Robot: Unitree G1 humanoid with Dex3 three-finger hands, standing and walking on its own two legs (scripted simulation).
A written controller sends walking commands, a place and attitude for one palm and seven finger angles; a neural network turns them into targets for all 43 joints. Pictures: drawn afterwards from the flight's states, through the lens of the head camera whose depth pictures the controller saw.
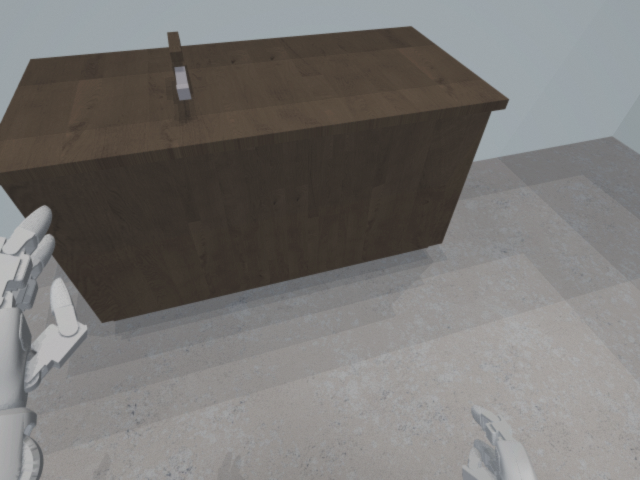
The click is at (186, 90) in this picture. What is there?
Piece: tap's lever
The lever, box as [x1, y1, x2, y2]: [176, 84, 190, 100]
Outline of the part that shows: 176,85 179,100 190,98 187,84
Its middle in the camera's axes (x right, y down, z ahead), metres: -0.33 -0.35 +0.92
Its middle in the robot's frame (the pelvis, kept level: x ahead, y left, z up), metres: +0.91 +0.39 +0.04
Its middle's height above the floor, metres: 0.81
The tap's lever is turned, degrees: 0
